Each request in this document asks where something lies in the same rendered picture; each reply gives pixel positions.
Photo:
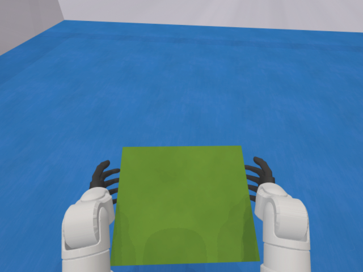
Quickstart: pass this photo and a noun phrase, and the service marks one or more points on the robot left forearm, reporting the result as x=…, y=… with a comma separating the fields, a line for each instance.
x=85, y=233

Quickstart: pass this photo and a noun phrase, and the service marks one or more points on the robot right hand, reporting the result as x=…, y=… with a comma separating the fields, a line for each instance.
x=265, y=174

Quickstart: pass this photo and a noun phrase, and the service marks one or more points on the robot right forearm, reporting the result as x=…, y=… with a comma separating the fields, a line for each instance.
x=286, y=233

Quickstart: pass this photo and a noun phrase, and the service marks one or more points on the robot left hand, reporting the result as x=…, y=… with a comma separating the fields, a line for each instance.
x=99, y=177

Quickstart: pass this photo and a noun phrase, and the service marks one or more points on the carton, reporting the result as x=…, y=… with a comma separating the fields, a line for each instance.
x=183, y=204

